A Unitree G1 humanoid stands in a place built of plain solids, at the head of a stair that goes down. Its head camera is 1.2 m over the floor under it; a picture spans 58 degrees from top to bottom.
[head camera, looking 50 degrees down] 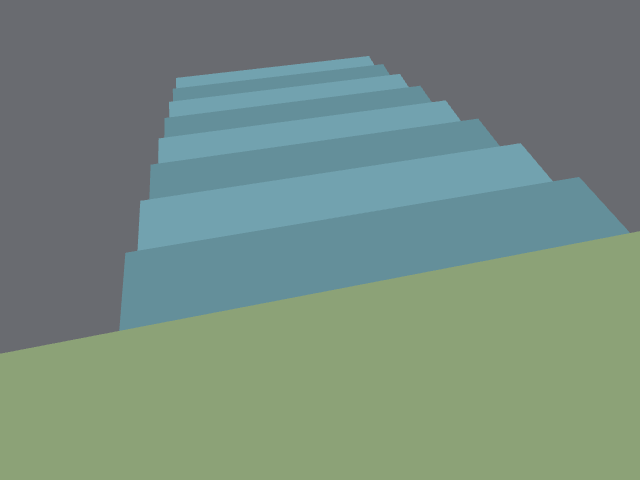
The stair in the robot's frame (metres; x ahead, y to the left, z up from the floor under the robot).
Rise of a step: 0.13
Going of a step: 0.43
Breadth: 2.00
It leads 13 degrees to the left of straight ahead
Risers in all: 9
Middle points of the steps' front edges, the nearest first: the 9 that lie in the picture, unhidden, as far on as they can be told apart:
0.85 -0.31 0.00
1.27 -0.21 -0.13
1.69 -0.12 -0.26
2.11 -0.02 -0.39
2.54 0.07 -0.53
2.96 0.17 -0.66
3.38 0.27 -0.79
3.80 0.36 -0.92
4.22 0.46 -1.06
